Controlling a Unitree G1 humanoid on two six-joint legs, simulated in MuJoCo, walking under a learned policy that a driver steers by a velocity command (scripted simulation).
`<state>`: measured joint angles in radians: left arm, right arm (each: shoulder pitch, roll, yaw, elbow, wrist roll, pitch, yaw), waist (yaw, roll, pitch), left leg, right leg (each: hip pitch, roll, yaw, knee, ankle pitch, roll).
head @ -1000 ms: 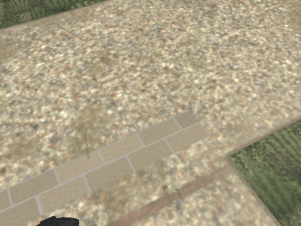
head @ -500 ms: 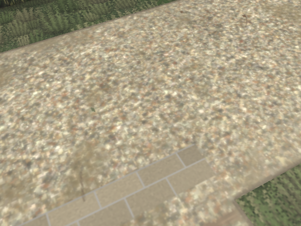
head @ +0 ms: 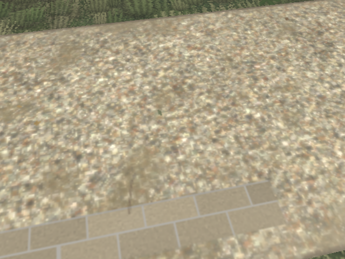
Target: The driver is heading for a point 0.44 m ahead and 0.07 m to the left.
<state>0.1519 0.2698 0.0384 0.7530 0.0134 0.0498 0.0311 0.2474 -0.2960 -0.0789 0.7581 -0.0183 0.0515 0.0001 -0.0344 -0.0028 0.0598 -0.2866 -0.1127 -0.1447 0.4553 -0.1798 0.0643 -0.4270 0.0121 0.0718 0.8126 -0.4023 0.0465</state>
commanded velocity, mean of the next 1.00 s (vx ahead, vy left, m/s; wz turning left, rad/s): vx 0.00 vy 0.00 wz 0.44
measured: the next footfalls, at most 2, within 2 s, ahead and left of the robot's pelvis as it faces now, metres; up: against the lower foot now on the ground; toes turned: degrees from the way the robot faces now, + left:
right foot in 0.10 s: +0.06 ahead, -0.12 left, +0.00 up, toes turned +9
left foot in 0.58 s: -0.03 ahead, +0.08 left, +0.00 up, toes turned +22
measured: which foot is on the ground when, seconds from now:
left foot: down 0.00-0.10, up 0.12-0.56, down 0.58-1.00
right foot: up 0.00-0.08, down 0.10-0.56, up 0.58-1.00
